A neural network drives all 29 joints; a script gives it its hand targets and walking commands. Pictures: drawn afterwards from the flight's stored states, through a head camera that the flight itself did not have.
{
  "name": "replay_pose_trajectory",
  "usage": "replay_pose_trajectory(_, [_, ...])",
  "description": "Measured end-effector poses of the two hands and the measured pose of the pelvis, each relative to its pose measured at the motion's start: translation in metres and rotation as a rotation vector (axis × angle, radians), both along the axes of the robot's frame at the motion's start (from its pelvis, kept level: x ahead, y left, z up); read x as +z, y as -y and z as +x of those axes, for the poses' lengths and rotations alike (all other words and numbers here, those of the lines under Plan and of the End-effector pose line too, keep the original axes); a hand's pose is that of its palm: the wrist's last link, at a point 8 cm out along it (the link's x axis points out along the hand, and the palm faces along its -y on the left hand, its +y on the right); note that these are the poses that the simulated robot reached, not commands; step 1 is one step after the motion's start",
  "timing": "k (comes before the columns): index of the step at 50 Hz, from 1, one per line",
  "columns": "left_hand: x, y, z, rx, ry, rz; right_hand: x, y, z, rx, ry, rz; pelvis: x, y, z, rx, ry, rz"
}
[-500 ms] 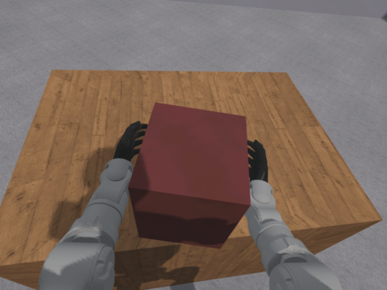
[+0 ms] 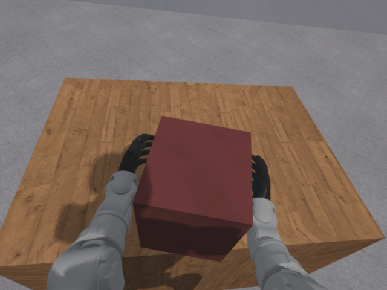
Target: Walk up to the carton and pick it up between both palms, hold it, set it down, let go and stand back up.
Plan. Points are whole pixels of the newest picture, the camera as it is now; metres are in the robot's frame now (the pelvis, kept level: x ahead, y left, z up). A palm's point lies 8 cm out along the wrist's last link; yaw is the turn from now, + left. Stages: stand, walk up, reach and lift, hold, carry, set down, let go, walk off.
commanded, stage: reach and lift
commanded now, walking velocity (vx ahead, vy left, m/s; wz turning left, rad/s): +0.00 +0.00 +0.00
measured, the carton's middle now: (192, 192) +0.36 -0.02 -0.02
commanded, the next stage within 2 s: none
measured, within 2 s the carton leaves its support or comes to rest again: leaves its support in 0.94 s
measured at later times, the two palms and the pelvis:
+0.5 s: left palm (128, 168) +0.40 +0.13 +0.03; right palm (258, 191) +0.34 -0.16 +0.02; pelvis +0.00 -0.01 +0.00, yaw +1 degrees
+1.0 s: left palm (128, 170) +0.38 +0.12 +0.04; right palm (260, 195) +0.33 -0.16 +0.02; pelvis -0.01 -0.01 +0.00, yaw +0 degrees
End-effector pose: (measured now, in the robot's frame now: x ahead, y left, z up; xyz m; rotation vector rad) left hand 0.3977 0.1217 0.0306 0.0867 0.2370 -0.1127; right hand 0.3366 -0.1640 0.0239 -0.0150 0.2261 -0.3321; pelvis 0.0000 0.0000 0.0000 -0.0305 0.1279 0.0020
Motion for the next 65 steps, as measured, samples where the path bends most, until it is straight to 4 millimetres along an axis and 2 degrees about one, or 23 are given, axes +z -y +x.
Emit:
replay_pose_trajectory(18, [-0.001,-0.003,0.000,0.000,-0.018,0.033,-0.005,-0.001,0.004,0.018,0.007,0.010,0.003,0.014,0.006,0.011,-0.006,0.006])
replay_pose_trajectory(39, [-0.002,-0.004,-0.003,0.008,-0.011,0.004,-0.004,-0.002,0.003,0.021,0.026,-0.007,0.003,0.012,0.002,0.004,-0.029,0.003])
replay_pose_trajectory(53, [0.011,0.000,-0.014,0.028,0.065,0.000,0.004,0.001,-0.006,0.033,0.099,-0.020,0.001,0.011,-0.012,0.002,-0.061,-0.004])
replay_pose_trajectory(65, [0.031,0.002,-0.002,0.036,0.105,-0.012,0.020,0.003,0.007,0.036,0.136,-0.031,0.001,0.009,-0.016,-0.010,-0.083,-0.003])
